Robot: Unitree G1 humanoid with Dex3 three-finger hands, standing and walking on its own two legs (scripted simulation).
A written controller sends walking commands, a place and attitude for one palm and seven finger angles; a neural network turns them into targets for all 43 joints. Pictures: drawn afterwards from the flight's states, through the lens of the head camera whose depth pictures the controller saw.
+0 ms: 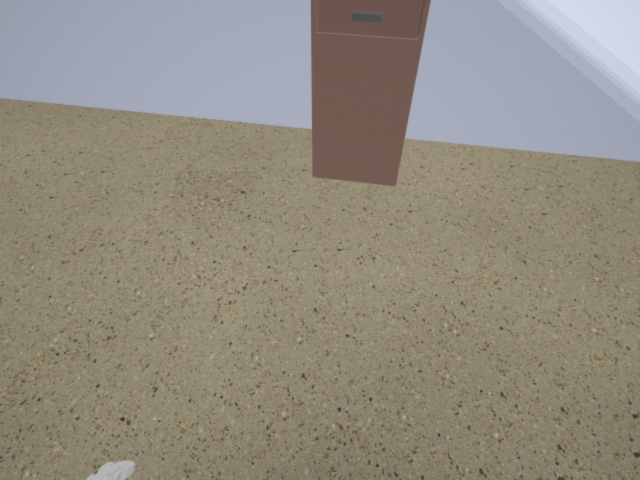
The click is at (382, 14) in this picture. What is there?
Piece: drawer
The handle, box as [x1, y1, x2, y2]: [352, 10, 381, 22]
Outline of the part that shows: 353,11 352,20 380,22 381,12 379,11 378,13 362,12 357,10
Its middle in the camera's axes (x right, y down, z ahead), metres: +0.17 -0.82 +1.41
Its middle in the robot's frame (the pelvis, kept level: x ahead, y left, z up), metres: +1.62 -0.10 +0.02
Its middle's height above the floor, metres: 0.79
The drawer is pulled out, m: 0.00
